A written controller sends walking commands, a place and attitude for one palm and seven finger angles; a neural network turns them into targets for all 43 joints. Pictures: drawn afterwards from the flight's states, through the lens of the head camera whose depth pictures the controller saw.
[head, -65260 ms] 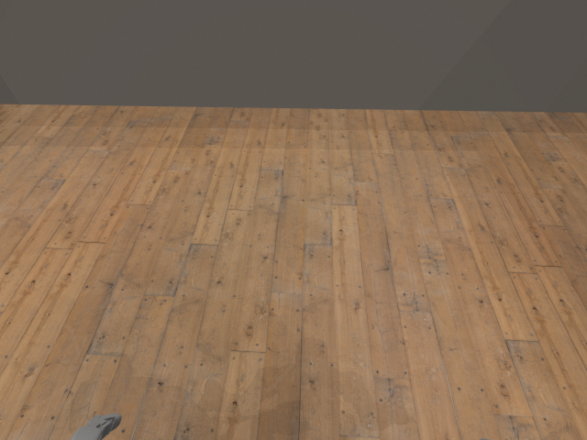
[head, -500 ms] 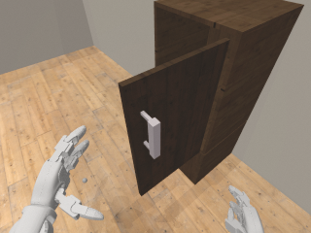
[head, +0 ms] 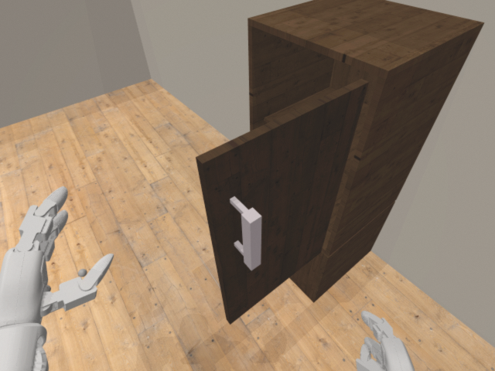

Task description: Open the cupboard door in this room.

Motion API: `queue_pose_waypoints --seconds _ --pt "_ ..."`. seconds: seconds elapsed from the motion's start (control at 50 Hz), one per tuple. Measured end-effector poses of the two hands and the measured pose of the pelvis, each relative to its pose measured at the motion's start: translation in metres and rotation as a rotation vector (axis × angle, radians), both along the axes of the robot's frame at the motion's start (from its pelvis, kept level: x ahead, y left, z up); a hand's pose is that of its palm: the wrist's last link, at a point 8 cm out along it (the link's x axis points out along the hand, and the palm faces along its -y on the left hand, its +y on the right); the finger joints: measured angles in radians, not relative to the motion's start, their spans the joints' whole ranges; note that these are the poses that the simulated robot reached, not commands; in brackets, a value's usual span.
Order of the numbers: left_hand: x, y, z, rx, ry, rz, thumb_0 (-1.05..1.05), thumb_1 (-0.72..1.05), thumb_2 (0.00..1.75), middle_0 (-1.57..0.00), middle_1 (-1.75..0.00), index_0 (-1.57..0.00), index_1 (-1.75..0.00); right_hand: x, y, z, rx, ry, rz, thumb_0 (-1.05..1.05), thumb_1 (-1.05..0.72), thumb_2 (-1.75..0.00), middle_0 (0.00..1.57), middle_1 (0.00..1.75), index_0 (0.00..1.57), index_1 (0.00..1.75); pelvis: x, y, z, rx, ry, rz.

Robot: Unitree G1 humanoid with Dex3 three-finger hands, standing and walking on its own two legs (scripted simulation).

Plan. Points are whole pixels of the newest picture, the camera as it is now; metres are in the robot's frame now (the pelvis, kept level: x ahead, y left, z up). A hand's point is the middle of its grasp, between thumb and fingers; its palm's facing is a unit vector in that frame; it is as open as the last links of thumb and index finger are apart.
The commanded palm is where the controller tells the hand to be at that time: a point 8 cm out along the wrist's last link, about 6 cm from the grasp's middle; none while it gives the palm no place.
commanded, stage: draw the hand back to the body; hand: left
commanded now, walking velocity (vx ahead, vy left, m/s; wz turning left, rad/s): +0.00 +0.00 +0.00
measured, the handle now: (244, 233) +0.34 +0.05 +0.04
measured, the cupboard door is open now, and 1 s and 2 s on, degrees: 89 89 89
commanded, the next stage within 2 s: step back with the hand held close in 0.52 s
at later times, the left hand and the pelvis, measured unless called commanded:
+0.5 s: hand (72, 276) +0.18 +0.24 +0.14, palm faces +0.45 -0.80 -0.39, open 7.5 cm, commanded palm +0.13 +0.28 +0.16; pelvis -0.01 -0.02 +0.00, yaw +0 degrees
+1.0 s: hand (63, 289) +0.16 +0.24 +0.14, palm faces +0.31 -0.79 -0.52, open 7.4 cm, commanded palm +0.10 +0.29 +0.17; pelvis -0.04 -0.01 +0.00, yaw -1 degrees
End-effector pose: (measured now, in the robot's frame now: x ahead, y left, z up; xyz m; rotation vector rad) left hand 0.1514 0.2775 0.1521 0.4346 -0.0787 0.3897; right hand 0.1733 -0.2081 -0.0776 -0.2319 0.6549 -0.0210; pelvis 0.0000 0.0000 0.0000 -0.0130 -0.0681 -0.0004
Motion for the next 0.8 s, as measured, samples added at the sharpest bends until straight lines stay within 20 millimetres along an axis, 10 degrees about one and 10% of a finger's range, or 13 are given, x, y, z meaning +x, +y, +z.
queue_pose_waypoints --seconds 0.32,0.8 --pt "-0.009 0.009 0.016 0.024 -0.052 0.083 0.01 0.83 0.87 -0.20 -0.30 -0.21 -0.30 0.002 -0.022 0.002 -0.008 0.009 -0.024 0.02 -0.90 -0.89 0.21 0.30 0.20 0.30 -0.004 -0.011 0.002 0.002 -0.018 0.000" --pt "-0.015 -0.001 0.026 0.114 -0.053 0.015 0.01 0.89 0.90 -0.21 -0.30 -0.21 -0.30 -0.024 -0.039 0.000 -0.017 0.041 -0.076 0.02 -0.90 -0.89 0.21 0.30 0.20 0.30 -0.024 -0.021 0.002 -0.010 0.034 -0.002"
